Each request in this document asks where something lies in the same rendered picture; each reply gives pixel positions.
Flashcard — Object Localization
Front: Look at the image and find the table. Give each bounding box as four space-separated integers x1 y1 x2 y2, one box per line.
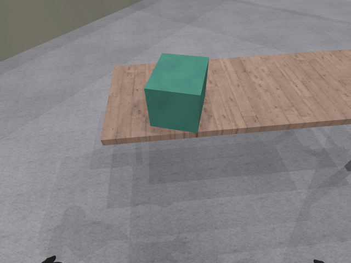
101 49 351 171

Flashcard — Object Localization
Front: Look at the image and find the carton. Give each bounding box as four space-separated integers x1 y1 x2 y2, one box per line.
144 53 209 133

